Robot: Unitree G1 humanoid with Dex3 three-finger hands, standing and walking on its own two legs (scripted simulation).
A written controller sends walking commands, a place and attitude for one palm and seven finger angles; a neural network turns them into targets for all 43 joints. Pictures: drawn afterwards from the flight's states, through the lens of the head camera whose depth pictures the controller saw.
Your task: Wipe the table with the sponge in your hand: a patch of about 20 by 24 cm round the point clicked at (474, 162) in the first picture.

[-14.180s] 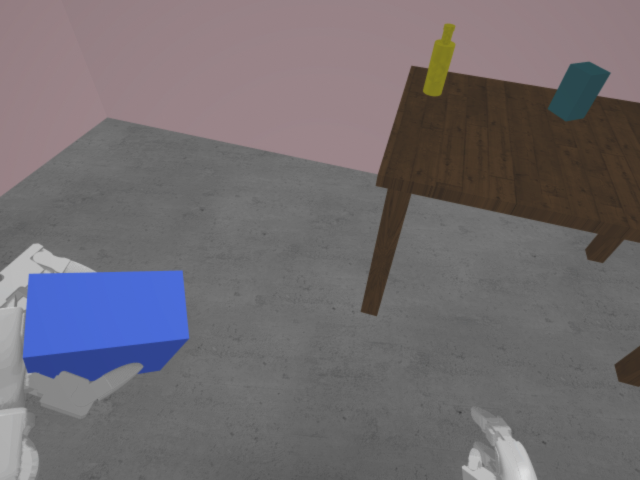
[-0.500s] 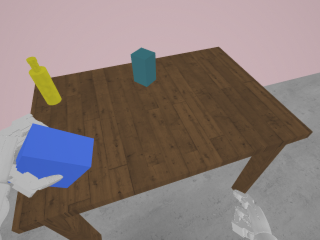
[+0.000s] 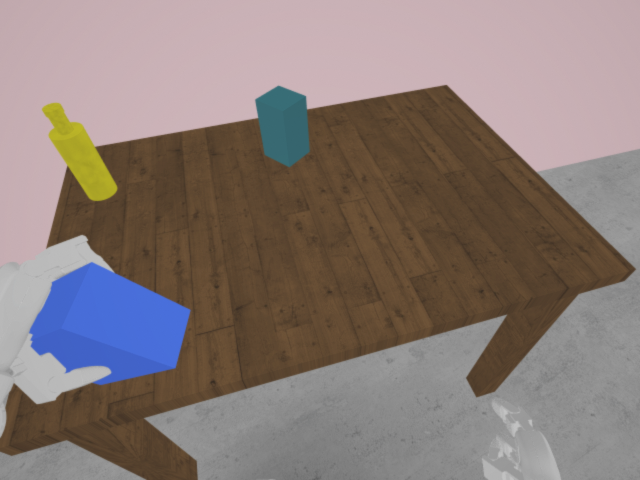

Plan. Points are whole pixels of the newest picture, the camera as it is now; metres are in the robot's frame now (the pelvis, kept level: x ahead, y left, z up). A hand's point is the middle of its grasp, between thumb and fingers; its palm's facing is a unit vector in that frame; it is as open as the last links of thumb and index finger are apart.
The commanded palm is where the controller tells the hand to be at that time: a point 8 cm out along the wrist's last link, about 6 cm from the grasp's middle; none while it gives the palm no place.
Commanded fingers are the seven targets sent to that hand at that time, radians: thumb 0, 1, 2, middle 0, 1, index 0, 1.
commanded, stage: turn the palm down, sponge in hand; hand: left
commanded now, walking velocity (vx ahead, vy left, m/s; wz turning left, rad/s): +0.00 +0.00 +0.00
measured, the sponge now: (113, 337) +0.23 +0.25 +0.11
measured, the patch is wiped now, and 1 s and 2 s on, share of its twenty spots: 0.00 0.00 0.00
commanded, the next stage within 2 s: move the sponge above the wiping area in 1.42 s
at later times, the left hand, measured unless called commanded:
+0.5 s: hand (35, 324) +0.22 +0.31 +0.14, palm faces +0.24 -0.28 -0.93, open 10.6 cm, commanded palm +0.19 +0.33 +0.18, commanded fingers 0.00 0.10 1.30 -1.20 -1.60 -1.20 -1.60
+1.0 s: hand out of the picture +0.22 +0.36 +0.13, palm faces +0.14 -0.05 -0.99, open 10.6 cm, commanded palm +0.18 +0.33 +0.18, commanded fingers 0.00 0.10 1.30 -1.20 -1.60 -1.20 -1.60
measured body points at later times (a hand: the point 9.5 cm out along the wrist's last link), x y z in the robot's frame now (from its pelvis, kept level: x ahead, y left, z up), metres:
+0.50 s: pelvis +0.00 +0.04 +0.01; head -0.01 +0.02 +0.45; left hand +0.20 +0.33 +0.19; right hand +0.22 -0.18 -0.07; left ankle +0.04 +0.15 -0.71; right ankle -0.01 -0.06 -0.71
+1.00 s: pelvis -0.01 +0.06 +0.02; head -0.01 +0.02 +0.47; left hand +0.21 +0.36 +0.19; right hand +0.24 -0.13 -0.06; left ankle +0.04 +0.15 -0.71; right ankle -0.01 -0.06 -0.71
